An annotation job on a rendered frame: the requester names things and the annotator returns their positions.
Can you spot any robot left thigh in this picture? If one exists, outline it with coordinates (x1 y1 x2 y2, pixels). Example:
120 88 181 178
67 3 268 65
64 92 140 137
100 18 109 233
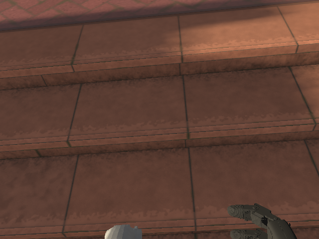
105 224 143 239

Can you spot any robot right hand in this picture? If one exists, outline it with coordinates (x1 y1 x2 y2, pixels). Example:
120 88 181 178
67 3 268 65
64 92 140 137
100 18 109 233
227 203 297 239

